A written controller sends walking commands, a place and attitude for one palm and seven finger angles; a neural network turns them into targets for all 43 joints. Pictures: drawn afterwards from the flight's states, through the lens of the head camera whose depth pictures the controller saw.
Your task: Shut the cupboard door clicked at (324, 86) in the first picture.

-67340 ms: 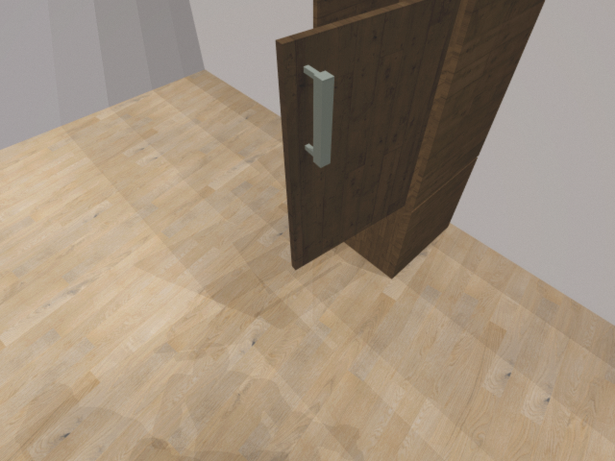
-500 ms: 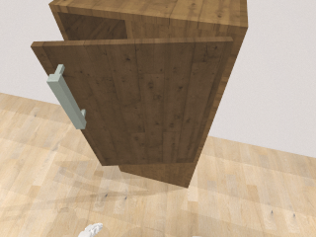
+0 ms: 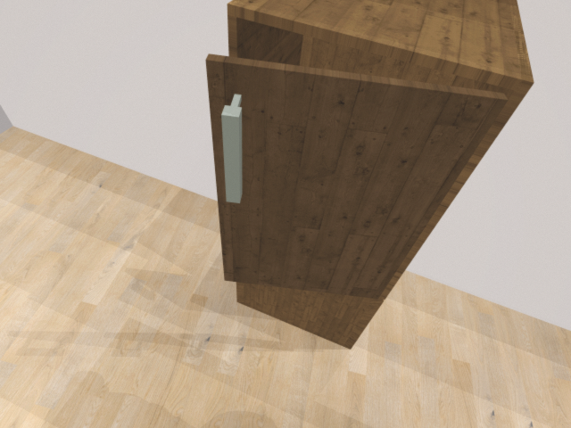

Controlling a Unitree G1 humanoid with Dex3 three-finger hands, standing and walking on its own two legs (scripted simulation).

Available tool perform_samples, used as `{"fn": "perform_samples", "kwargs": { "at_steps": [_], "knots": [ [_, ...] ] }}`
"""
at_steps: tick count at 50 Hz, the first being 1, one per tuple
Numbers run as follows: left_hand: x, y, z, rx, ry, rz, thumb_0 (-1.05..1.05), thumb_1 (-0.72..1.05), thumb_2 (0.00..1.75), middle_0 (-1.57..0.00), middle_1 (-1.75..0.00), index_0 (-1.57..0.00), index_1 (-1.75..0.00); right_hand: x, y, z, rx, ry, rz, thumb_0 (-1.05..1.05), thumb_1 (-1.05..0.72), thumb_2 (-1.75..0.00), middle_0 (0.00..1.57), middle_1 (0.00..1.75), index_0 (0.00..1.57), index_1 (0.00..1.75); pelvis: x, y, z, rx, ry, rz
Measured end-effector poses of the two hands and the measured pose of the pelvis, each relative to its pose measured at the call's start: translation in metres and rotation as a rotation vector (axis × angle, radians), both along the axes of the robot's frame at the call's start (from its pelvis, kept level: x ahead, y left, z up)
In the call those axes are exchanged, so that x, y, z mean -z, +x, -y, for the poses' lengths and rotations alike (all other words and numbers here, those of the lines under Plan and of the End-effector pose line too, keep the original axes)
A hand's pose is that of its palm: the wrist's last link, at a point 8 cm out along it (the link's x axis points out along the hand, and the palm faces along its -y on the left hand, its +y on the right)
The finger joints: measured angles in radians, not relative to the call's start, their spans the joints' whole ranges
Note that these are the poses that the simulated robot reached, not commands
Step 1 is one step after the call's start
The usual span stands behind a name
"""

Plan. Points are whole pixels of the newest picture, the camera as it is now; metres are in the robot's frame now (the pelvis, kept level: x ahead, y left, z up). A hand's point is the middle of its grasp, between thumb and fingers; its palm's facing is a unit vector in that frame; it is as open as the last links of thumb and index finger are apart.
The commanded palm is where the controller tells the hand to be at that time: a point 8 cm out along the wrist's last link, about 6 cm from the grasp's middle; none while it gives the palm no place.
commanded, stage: come to a stop and stand still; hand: left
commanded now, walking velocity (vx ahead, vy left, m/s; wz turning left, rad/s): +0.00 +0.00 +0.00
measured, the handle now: (235, 151) +0.48 +0.14 +0.12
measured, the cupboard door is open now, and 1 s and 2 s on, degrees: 17 17 17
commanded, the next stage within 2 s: look again from close up in 1.08 s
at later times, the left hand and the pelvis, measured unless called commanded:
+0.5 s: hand out of the picture -0.10 +0.17 -0.19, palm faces +0.03 -0.99 -0.16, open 7.3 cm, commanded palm none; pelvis -0.07 +0.02 +0.00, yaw -1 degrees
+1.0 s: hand out of the picture -0.21 +0.18 -0.18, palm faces +0.05 -0.99 -0.16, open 7.3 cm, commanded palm none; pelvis -0.12 +0.03 +0.00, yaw -1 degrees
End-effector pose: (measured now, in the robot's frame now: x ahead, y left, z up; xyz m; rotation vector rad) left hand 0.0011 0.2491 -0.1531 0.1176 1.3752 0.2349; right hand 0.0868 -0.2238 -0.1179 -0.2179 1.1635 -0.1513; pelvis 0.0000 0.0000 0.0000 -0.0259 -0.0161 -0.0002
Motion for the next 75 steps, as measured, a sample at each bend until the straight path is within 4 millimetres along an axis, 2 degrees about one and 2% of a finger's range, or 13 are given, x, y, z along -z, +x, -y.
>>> {"fn": "perform_samples", "kwargs": {
  "at_steps": [6, 21, 27, 30, 33, 40, 46, 50, 55, 59, 62, 70, 75],
  "knots": [
    [-0.005, -0.050, -0.002, 0.018, -0.017, -0.120, 0.00, 0.91, 0.90, -0.20, -0.29, -0.20, -0.30, 0.006, -0.035, -0.013, 0.053, 0.017, -0.027, 0.00, -0.93, -0.90, 0.20, 0.30, 0.21, 0.30, -0.003, -0.014, -0.014, 0.019, 0.010, -0.007],
    [-0.009, -0.104, 0.025, 0.026, -0.041, -0.086, 0.00, 0.91, 0.90, -0.20, -0.30, -0.20, -0.30, 0.031, -0.181, -0.025, 0.156, 0.096, -0.256, 0.01, -0.92, -0.90, 0.20, 0.30, 0.20, 0.30, -0.002, -0.064, -0.017, 0.014, 0.013, 0.031],
    [0.013, -0.097, 0.026, 0.065, -0.090, -0.063, 0.00, 0.91, 0.90, -0.20, -0.30, -0.20, -0.30, 0.029, -0.238, -0.043, 0.220, 0.088, -0.333, 0.01, -0.91, -0.90, 0.20, 0.30, 0.20, 0.30, 0.006, -0.074, -0.020, 0.016, -0.009, 0.047],
    [0.013, -0.086, 0.027, 0.083, -0.110, -0.025, 0.00, 0.91, 0.90, -0.20, -0.30, -0.20, -0.30, 0.024, -0.260, -0.057, 0.227, 0.090, -0.378, 0.01, -0.91, -0.90, 0.20, 0.30, 0.20, 0.30, 0.004, -0.082, -0.026, 0.027, 0.001, 0.041],
    [0.007, -0.091, 0.017, 0.090, -0.095, -0.028, 0.00, 0.91, 0.90, -0.20, -0.30, -0.20, -0.30, 0.021, -0.273, -0.067, 0.229, 0.107, -0.412, 0.01, -0.91, -0.90, 0.20, 0.30, 0.20, 0.30, 0.001, -0.091, -0.030, 0.034, 0.010, 0.023],
    [-0.006, -0.142, 0.001, 0.046, -0.031, -0.112, 0.00, 0.91, 0.90, -0.20, -0.29, -0.20, -0.30, 0.028, -0.258, -0.066, 0.200, 0.134, -0.363, 0.01, -0.91, -0.90, 0.20, 0.30, 0.20, 0.30, -0.001, -0.107, -0.031, 0.042, 0.033, -0.017],
    [-0.012, -0.200, 0.009, 0.005, -0.035, -0.208, 0.00, 0.91, 0.90, -0.20, -0.29, -0.20, -0.30, 0.032, -0.234, -0.049, 0.161, 0.109, -0.273, 0.02, -0.92, -0.90, 0.20, 0.30, 0.20, 0.30, -0.001, -0.118, -0.029, 0.027, 0.015, 0.010],
    [0.000, -0.215, 0.018, 0.005, -0.077, -0.240, 0.00, 0.91, 0.90, -0.20, -0.29, -0.20, -0.30, 0.032, -0.231, -0.041, 0.167, 0.079, -0.242, 0.02, -0.93, -0.90, 0.20, 0.30, 0.20, 0.30, 0.005, -0.119, -0.029, 0.025, -0.010, 0.035],
    [0.016, -0.195, 0.029, 0.043, -0.142, -0.202, 0.00, 0.91, 0.90, -0.20, -0.29, -0.20, -0.30, 0.028, -0.241, -0.046, 0.184, 0.051, -0.250, 0.01, -0.92, -0.90, 0.20, 0.30, 0.20, 0.30, 0.009, -0.117, -0.033, 0.031, -0.013, 0.045],
    [0.012, -0.170, 0.030, 0.049, -0.152, -0.128, 0.00, 0.91, 0.90, -0.20, -0.29, -0.20, -0.30, 0.024, -0.250, -0.056, 0.166, 0.062, -0.295, 0.01, -0.92, -0.90, 0.20, 0.30, 0.20, 0.30, 0.005, -0.123, -0.038, 0.034, 0.002, 0.013],
    [0.009, -0.164, 0.026, 0.070, -0.134, -0.076, 0.00, 0.91, 0.90, -0.20, -0.30, -0.20, -0.30, 0.029, -0.245, -0.061, 0.132, 0.078, -0.292, 0.01, -0.91, -0.90, 0.20, 0.30, 0.20, 0.30, 0.007, -0.131, -0.044, 0.024, -0.017, -0.001],
    [0.017, -0.132, -0.022, 0.066, -0.071, 0.017, 0.00, 0.91, 0.90, -0.20, -0.30, -0.21, -0.30, 0.036, -0.227, -0.077, 0.117, 0.062, -0.178, 0.03, -0.93, -0.90, 0.20, 0.30, 0.20, 0.30, 0.017, -0.123, -0.068, 0.010, -0.039, 0.024],
    [0.006, -0.116, -0.053, 0.090, -0.019, 0.071, 0.00, 0.91, 0.90, -0.20, -0.30, -0.20, -0.30, 0.035, -0.217, -0.082, 0.128, 0.056, -0.126, 0.03, -0.94, -0.90, 0.20, 0.30, 0.20, 0.30, 0.014, -0.126, -0.082, 0.036, -0.007, 0.014]
  ]
}}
